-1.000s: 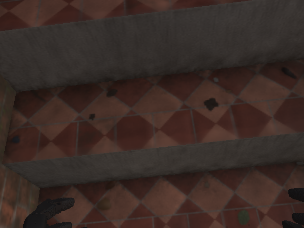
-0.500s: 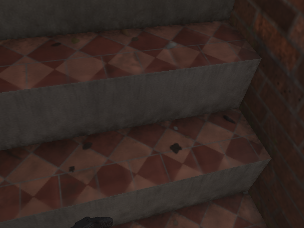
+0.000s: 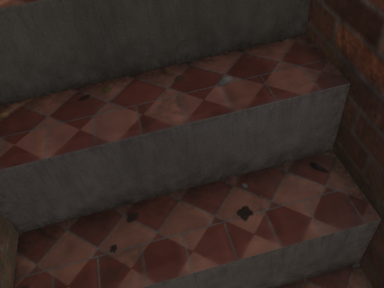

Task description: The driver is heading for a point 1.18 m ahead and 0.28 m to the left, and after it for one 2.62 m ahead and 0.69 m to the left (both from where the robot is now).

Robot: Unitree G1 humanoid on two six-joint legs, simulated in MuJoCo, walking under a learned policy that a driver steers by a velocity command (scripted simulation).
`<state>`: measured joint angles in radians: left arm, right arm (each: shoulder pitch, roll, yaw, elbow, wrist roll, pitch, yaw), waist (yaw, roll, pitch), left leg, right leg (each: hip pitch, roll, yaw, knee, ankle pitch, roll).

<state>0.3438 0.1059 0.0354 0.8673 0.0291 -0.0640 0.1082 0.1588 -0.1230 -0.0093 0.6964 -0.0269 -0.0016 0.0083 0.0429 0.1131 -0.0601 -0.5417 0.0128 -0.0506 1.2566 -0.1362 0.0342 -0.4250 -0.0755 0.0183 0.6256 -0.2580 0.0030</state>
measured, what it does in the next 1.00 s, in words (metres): climbs, turning left: left foot, then right foot 0.27 m higher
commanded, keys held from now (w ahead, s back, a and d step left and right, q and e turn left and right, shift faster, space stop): w+q+shift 0.26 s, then q+shift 0.14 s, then shift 0.60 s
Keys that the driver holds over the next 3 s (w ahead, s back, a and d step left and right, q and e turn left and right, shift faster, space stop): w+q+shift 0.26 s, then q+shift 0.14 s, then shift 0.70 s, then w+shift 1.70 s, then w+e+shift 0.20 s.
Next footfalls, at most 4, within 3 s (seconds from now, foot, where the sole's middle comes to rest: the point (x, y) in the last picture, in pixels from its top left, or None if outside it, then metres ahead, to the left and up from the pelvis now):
0.06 left None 0.04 0.13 -0.76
0.40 right None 0.11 -0.12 -0.48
0.58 right None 0.07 -0.16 -0.76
0.82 left None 0.11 0.00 -0.54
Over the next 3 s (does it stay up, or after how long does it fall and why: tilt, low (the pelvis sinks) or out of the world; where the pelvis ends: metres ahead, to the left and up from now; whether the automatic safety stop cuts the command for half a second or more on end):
stays up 0.69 0.32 0.75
